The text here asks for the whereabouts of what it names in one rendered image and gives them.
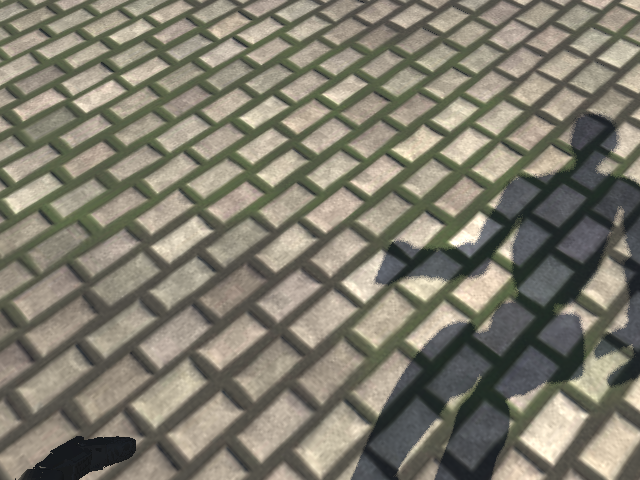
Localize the left robot hand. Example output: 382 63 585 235
15 436 136 480

